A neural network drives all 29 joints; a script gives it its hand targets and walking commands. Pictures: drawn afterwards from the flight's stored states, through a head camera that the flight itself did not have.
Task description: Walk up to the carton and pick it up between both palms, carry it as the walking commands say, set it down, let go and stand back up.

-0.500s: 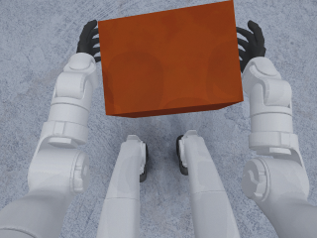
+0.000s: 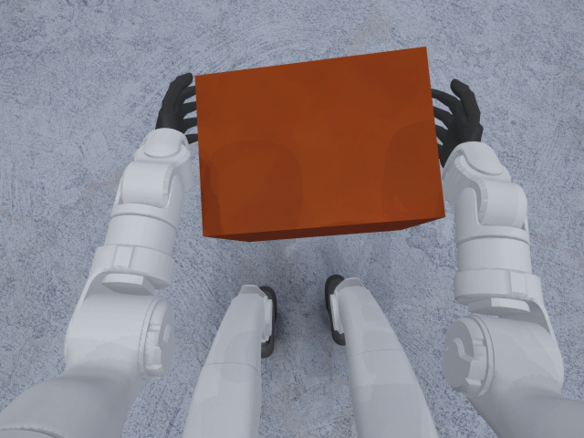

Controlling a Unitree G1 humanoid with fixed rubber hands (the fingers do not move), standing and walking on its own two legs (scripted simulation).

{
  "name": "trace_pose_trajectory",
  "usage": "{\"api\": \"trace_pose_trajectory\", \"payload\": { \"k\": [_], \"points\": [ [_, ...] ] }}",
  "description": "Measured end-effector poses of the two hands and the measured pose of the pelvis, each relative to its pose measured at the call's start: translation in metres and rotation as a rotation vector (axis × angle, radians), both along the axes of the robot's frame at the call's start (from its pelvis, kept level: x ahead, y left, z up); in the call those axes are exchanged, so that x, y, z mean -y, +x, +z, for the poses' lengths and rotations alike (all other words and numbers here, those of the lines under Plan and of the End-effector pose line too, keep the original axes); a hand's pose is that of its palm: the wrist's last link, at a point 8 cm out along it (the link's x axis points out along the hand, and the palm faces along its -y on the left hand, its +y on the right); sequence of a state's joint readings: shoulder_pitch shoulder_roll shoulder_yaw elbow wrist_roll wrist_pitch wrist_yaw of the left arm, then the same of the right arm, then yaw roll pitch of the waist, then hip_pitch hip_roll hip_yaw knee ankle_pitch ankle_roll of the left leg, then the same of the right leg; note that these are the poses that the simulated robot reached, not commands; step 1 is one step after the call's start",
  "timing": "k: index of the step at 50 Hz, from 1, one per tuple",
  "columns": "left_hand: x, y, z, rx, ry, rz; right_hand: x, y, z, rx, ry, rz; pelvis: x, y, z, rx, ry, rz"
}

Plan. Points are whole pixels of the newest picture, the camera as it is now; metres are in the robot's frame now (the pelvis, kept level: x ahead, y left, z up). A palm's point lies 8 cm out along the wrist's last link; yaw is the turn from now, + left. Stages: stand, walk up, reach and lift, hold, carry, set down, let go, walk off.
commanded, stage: reach and lift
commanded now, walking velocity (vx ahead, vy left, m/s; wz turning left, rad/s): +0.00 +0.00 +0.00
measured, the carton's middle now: (316, 167) +0.43 -0.05 -0.10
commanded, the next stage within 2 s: hold in 1.94 s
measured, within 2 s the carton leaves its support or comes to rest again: neither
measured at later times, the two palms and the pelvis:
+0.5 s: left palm (138, 109) +0.45 +0.14 +0.06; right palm (492, 108) +0.42 -0.22 +0.07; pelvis +0.07 -0.01 +0.05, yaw +0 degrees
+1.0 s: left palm (95, 90) +0.45 +0.16 +0.10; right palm (501, 73) +0.42 -0.19 +0.12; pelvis +0.14 +0.00 +0.07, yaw +0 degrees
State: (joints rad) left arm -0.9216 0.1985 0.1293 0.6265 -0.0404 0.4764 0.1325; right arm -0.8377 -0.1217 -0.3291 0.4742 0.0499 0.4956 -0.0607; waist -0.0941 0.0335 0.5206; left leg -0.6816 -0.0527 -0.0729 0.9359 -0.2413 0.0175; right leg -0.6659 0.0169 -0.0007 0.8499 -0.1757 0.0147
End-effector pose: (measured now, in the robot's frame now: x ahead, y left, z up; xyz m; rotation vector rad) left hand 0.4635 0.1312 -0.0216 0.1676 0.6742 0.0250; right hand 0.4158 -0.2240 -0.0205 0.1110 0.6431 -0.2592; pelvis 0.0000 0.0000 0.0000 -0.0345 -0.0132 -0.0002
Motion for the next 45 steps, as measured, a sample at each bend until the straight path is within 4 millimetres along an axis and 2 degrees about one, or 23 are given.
{"api": "trace_pose_trajectory", "payload": {
  "k": [9, 16, 20, 25, 30, 34, 39, 45],
  "points": [
    [0.003, 0.003, 0.026, 0.017, -0.029, 0.008, 0.003, 0.002, 0.031, 0.023, 0.008, -0.020, -0.002, 0.006, 0.015, 0.028, -0.002, 0.004],
    [0.004, 0.006, 0.052, 0.013, -0.011, 0.008, 0.004, 0.008, 0.055, 0.021, 0.016, -0.013, 0.000, 0.022, 0.031, 0.061, 0.005, 0.001],
    [0.000, 0.004, 0.064, -0.001, -0.012, 0.016, 0.000, 0.008, 0.069, 0.005, 0.002, 0.000, 0.005, 0.038, 0.040, 0.036, 0.012, -0.002],
    [-0.008, -0.011, 0.084, -0.024, -0.023, 0.045, -0.007, 0.001, 0.090, -0.013, 0.016, 0.007, 0.010, 0.066, 0.052, -0.035, 0.019, -0.005],
    [-0.015, -0.016, 0.125, 0.039, -0.034, 0.057, -0.014, -0.003, 0.126, 0.058, 0.053, -0.009, 0.009, 0.103, 0.059, -0.091, 0.018, -0.006],
    [-0.018, -0.011, 0.151, 0.091, -0.030, 0.036, -0.016, -0.002, 0.152, 0.109, 0.033, 0.001, 0.008, 0.116, 0.061, -0.051, 0.016, -0.004],
    [-0.017, -0.009, 0.147, 0.051, -0.046, 0.028, -0.017, -0.005, 0.157, 0.070, 0.007, -0.016, 0.007, 0.123, 0.062, -0.016, 0.015, -0.003],
    [-0.020, -0.010, 0.128, -0.024, -0.063, 0.034, -0.021, -0.003, 0.149, -0.006, -0.035, 0.002, 0.006, 0.130, 0.066, -0.036, 0.013, -0.003]
  ]
}}
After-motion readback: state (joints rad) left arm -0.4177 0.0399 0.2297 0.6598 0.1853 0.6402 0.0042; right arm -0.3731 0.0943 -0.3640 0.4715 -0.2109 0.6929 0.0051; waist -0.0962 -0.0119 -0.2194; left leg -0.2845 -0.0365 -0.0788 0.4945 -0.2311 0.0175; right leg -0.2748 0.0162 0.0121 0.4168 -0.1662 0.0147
